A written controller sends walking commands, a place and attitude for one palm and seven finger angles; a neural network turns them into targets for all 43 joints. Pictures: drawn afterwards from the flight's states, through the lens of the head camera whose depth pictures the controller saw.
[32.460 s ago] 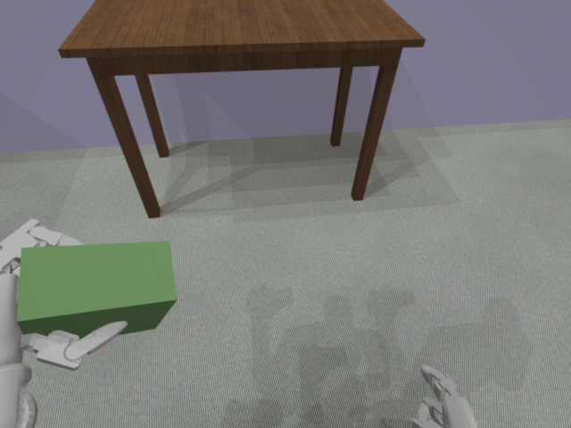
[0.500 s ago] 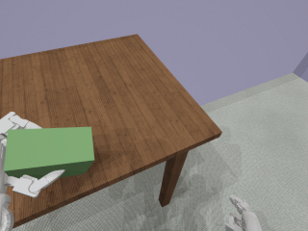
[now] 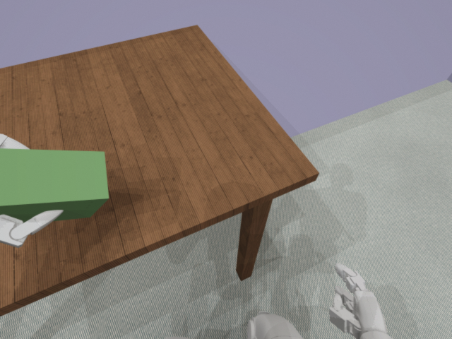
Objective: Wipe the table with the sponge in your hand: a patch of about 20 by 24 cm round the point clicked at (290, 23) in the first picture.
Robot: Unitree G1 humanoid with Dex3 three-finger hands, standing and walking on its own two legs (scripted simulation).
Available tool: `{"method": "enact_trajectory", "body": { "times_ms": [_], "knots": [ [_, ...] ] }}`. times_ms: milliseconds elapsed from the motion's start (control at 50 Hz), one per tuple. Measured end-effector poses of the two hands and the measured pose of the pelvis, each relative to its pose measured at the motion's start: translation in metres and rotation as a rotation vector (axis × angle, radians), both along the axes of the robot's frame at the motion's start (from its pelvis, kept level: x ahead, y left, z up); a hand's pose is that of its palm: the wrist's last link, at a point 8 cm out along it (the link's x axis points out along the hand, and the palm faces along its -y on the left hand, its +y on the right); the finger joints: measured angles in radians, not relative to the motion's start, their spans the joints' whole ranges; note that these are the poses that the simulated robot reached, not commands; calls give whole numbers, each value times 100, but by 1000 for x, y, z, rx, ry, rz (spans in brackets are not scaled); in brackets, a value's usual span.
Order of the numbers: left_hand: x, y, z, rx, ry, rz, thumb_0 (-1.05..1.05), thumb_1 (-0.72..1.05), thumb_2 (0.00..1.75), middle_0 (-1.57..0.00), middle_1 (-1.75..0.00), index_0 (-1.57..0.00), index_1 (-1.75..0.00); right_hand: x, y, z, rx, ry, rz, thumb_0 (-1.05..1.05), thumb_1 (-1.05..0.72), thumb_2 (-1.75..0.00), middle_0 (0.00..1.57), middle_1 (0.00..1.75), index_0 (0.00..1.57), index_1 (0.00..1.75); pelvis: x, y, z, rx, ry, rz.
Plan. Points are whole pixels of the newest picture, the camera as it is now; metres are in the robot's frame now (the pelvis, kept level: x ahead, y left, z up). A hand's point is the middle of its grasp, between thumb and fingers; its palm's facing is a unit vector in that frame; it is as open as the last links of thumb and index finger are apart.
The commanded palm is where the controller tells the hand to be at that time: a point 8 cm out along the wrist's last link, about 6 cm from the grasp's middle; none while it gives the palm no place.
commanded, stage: come to a stop and stand still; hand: left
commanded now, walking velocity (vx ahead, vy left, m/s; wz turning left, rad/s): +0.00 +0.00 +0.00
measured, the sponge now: (63, 188) +0.27 +0.25 +0.15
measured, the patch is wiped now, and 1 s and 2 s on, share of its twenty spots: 0.00 0.00 0.00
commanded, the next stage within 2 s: look again from close up in 1.50 s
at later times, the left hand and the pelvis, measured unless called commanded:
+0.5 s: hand (4, 262) +0.17 +0.27 +0.16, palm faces +0.42 -0.85 -0.32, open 10.1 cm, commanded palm +0.12 +0.30 +0.18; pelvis -0.04 +0.02 -0.01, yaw +0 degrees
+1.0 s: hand out of the picture +0.18 +0.30 +0.17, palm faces +0.47 -0.81 -0.37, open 10.1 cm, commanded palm +0.12 +0.32 +0.18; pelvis -0.02 +0.04 +0.00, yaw +3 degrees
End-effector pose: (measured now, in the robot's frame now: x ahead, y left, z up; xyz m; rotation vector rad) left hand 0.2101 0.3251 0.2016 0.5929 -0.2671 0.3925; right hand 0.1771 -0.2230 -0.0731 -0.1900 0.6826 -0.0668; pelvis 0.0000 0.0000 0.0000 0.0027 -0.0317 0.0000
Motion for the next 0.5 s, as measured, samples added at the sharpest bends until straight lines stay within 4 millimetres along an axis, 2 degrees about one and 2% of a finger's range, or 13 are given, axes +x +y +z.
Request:
{"method": "enact_trajectory", "body": {
  "times_ms": [40, 80, 120, 160, 220, 320, 380, 500],
  "knots": [
    [-7, -13, -5, -6, 32, -8, -1, -51, 105, -74, -136, -73, -136, -9, -5, -5, 33, -18, -16, 1, -90, -90, 21, 30, 20, 30, -3, 1, -3, -12, -5, 5],
    [-21, -34, -13, 15, 45, -56, -1, -51, 105, -74, -136, -73, -136, -18, -11, -13, 51, -31, -33, 1, -90, -90, 21, 30, 20, 30, -3, -3, -12, -8, -14, 0],
    [-35, -53, -22, 51, 6, -115, -1, -51, 105, -74, -136, -73, -136, -26, -18, -27, 31, -40, -28, 1, -90, -90, 21, 30, 20, 30, -3, -11, -31, 15, -17, -5],
    [-45, -59, -26, 8, -61, -132, -1, -51, 105, -74, -136, -73, -136, -35, -23, -38, -9, -4, -25, 1, -90, -90, 21, 30, 20, 30, -10, -10, -37, -23, -39, 3],
    [-52, -52, -25, -61, -158, -123, -1, -51, 105, -74, -136, -73, -136, -51, -24, -39, -53, 62, -44, 2, -90, -90, 21, 30, 20, 30, -20, -7, -35, -17, -60, 2],
    [-59, -31, -20, -108, -172, -59, -1, -51, 105, -74, -136, -73, -136, -72, -11, -16, -39, 31, -79, 2, -90, -90, 20, 30, 20, 30, -29, -2, -19, -21, -58, 17],
    [-70, -27, -18, -71, -170, -51, -1, -51, 105, -74, -136, -73, -136, -75, -4, -13, -22, 6, -47, 2, -90, -90, 20, 30, 20, 30, -33, -2, -19, -16, -34, 25],
    [-83, -16, -31, -143, -124, -74, -1, -51, 105, -74, -136, -73, -136, -77, 10, -4, -77, 18, -23, 2, -90, -90, 21, 30, 20, 30, -41, 19, -13, -29, -46, 6]
  ]
}}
